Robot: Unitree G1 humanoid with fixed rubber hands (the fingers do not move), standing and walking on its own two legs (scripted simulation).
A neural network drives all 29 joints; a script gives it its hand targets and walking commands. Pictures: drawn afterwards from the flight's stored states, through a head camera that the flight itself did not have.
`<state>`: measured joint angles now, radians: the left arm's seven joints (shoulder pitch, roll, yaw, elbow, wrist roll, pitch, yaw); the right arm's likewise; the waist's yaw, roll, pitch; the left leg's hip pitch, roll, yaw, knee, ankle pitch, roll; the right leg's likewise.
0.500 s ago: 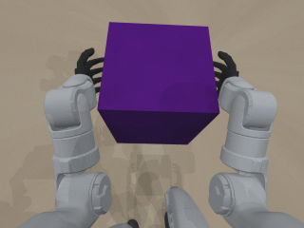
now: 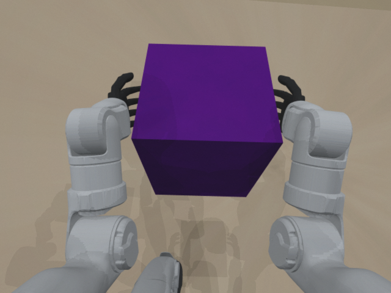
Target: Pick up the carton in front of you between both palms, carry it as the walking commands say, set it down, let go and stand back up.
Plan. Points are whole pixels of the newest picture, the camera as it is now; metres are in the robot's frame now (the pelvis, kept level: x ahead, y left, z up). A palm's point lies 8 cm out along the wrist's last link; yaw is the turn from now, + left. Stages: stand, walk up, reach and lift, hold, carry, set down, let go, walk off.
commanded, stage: carry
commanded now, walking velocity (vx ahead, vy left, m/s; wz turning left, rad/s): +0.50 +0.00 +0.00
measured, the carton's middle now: (203, 130) +0.40 +0.03 +0.09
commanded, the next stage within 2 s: none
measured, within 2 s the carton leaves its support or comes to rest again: neither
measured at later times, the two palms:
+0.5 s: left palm (169, 6) +0.69 +0.14 +0.20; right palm (295, 12) +0.69 -0.16 +0.20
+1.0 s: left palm out of the picture +1.00 +0.15 +0.23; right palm out of the picture +0.96 -0.15 +0.22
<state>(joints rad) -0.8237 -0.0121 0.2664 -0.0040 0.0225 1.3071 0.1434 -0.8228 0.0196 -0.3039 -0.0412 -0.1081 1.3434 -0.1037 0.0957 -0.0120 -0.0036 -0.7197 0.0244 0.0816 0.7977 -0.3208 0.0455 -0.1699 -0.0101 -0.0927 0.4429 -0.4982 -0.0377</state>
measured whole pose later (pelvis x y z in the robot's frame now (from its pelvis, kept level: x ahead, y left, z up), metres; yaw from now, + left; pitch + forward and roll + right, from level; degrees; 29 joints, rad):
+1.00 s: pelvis +0.61 +0.03 +0.08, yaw -1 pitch +5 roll +0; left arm -0.83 0.01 0.28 0.12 0.07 1.34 0.12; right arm -0.79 0.00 -0.24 0.09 -0.06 1.33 -0.14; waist -0.08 0.00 -0.01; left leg -0.43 -0.01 0.11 0.59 -0.37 0.06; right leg -0.61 -0.01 -0.01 1.32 -0.44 -0.03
